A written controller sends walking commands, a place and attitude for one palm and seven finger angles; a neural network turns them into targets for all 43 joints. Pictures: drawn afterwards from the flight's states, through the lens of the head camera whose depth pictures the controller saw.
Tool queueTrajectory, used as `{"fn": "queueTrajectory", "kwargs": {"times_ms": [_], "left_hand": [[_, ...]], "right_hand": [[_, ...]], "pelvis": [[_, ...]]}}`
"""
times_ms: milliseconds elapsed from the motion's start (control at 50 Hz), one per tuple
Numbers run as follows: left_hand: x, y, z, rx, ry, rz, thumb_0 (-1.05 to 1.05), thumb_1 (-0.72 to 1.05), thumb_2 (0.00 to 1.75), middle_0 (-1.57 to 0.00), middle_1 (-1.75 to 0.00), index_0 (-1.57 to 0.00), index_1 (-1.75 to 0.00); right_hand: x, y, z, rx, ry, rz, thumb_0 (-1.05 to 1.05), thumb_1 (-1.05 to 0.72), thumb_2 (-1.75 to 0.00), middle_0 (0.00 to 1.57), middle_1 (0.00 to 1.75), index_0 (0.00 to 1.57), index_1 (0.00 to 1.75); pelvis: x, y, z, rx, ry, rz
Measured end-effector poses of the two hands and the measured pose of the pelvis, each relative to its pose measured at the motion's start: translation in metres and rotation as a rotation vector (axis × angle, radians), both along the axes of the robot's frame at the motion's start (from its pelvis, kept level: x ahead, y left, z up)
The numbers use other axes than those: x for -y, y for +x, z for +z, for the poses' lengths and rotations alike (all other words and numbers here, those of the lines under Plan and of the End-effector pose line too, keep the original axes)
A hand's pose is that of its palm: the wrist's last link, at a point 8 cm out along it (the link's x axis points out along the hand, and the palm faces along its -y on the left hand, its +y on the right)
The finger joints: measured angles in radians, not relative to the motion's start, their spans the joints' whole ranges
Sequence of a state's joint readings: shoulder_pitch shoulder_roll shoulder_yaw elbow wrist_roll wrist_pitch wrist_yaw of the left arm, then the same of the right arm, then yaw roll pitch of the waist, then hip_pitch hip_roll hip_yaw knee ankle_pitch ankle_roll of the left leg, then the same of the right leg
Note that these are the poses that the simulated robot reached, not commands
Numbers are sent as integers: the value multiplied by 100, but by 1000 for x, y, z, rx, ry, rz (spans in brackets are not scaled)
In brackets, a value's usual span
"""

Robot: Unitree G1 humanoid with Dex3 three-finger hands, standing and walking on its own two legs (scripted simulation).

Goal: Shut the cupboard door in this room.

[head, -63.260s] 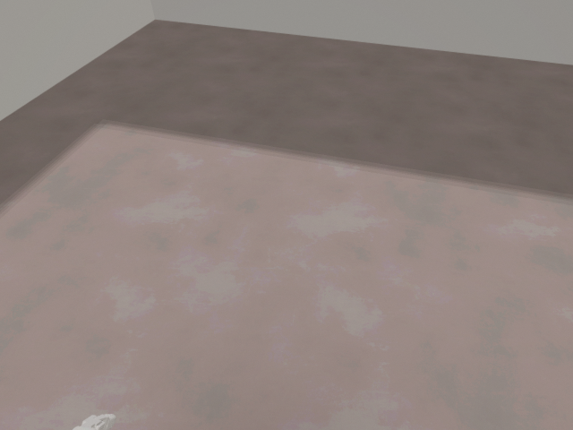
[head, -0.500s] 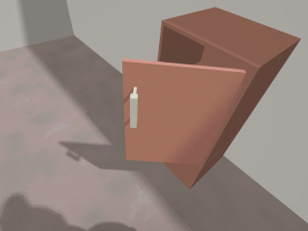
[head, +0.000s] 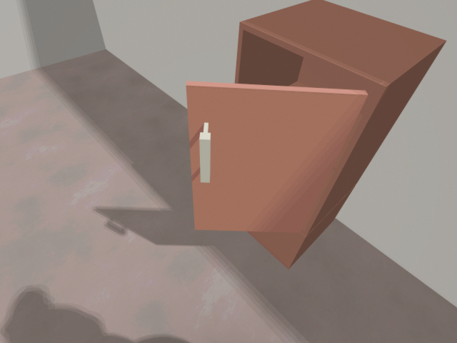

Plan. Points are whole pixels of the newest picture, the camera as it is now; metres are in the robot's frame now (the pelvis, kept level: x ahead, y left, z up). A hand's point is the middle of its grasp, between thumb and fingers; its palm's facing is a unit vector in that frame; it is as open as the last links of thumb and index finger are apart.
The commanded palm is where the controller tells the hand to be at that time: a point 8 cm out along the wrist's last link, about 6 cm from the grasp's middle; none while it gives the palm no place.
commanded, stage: come to a stop and stand still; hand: left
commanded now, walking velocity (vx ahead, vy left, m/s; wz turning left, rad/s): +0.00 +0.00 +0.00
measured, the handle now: (205, 153) +0.54 +0.09 -0.01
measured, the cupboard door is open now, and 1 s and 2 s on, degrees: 46 46 46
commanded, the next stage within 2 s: look again from close up in 0.08 s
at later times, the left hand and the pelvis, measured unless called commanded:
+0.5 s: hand out of the picture -0.02 +0.13 -0.18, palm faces +0.03 -0.99 -0.13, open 7.4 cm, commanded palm none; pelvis +0.02 -0.01 +0.00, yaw +0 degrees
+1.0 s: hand out of the picture +0.02 +0.10 -0.18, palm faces +0.01 -0.99 -0.14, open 7.3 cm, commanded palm none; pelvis +0.05 -0.05 +0.00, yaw -1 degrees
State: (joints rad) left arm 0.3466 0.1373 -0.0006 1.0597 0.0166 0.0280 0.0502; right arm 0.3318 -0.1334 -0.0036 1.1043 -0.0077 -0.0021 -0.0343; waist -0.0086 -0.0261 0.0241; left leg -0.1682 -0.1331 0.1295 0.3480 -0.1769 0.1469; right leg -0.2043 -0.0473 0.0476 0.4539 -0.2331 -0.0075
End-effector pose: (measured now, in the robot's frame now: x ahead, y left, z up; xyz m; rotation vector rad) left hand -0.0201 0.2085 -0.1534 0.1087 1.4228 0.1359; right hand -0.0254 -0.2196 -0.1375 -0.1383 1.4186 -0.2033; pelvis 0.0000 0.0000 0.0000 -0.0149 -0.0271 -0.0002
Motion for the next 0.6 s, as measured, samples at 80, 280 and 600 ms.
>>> {"fn": "queueTrajectory", "kwargs": {"times_ms": [80,280,600], "left_hand": [[7,-23,0,-64,-18,16,0,91,90,-20,-30,-20,-30],[21,-39,1,-117,-40,29,0,91,90,-20,-30,-20,-30],[28,15,2,-23,-15,-3,0,91,90,-20,-30,-20,-30]], "right_hand": [[4,6,2,5,-12,9,0,-91,-89,20,30,20,29],[0,26,1,30,2,27,0,-91,-89,20,30,20,29],[5,22,-2,-5,30,2,0,-91,-89,20,30,20,29]], "pelvis": [[-1,1,0,-4,3,0],[2,8,1,-8,6,-1],[17,21,2,-19,16,-4]]}}
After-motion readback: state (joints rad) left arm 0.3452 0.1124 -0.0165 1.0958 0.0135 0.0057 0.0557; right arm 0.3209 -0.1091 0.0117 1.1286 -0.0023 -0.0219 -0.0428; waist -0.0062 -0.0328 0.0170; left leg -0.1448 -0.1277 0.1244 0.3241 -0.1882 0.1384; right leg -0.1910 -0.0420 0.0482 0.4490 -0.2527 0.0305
